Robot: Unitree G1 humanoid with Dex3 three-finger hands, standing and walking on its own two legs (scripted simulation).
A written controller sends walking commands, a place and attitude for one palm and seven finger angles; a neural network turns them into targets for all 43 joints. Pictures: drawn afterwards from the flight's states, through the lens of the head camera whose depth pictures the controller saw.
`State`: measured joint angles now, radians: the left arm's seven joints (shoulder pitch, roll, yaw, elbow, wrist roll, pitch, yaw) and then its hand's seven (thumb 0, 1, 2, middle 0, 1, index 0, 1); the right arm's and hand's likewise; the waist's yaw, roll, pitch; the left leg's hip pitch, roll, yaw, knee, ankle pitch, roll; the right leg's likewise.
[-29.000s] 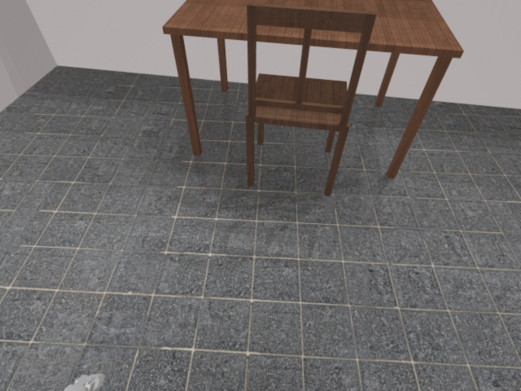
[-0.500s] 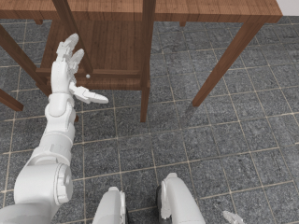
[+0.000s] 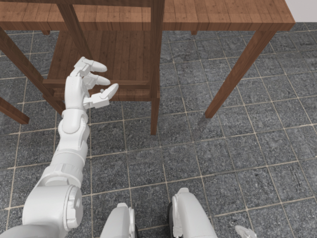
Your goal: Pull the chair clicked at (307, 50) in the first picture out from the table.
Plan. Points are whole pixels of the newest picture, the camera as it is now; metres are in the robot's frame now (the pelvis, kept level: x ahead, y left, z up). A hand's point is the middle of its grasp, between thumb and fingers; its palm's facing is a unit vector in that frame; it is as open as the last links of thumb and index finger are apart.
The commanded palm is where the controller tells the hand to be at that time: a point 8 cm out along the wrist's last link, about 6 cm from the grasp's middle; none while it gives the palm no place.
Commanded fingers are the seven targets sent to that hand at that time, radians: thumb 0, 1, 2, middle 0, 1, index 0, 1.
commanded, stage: hook a spindle and tug to test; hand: left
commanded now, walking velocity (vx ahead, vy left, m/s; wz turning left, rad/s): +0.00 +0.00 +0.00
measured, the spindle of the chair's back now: (84, 51) +0.60 +0.17 +0.01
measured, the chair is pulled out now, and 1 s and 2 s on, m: -0.10 -0.10 -0.10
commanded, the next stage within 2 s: open the thumb and straighten the fingers in 0.74 s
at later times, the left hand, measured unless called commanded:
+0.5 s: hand (100, 98) +0.45 +0.12 +0.02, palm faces -0.03 -1.00 -0.03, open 4.4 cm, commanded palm +0.42 +0.17 +0.02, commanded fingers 0.00 0.90 0.90 -0.50 -1.45 -0.50 -1.45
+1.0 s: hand (98, 105) +0.43 +0.12 +0.01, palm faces -0.05 -1.00 -0.07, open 5.2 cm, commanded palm +0.41 +0.17 +0.02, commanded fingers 0.00 -0.19 0.38 -0.50 -1.45 -0.50 -1.45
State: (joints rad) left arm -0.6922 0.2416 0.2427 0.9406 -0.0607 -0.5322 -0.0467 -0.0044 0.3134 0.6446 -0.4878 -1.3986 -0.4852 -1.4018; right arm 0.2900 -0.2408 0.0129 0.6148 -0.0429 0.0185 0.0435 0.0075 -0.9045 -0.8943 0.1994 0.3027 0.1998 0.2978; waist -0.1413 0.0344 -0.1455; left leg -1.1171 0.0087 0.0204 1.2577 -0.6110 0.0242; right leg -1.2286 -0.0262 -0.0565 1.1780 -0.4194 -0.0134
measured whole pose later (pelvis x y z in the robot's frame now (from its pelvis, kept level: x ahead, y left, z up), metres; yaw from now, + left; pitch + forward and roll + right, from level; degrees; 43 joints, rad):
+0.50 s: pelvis +0.00 +0.00 +0.00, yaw +0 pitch +26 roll -1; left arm -0.61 0.23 0.23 0.87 -0.09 -0.54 -0.08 0.01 0.89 0.89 -0.50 -1.45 -0.50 -1.45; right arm 0.28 -0.25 0.01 0.61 -0.03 0.00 0.04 0.01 -0.90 -0.89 0.20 0.30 0.20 0.30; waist -0.12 0.03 -0.15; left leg -1.10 0.01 0.02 1.25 -0.60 0.02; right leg -1.22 -0.02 -0.06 1.18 -0.42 -0.02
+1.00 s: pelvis -0.01 +0.00 +0.00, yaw +1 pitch +26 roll -1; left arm -0.58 0.24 0.19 0.84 -0.07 -0.51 -0.08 0.01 0.68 0.79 -0.50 -1.45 -0.50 -1.45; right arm 0.25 -0.25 0.01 0.60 -0.03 -0.02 0.03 0.01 -0.90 -0.89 0.20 0.30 0.20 0.30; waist -0.11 0.03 -0.15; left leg -1.11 0.00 0.02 1.27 -0.61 0.02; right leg -1.22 -0.03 -0.06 1.20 -0.42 -0.02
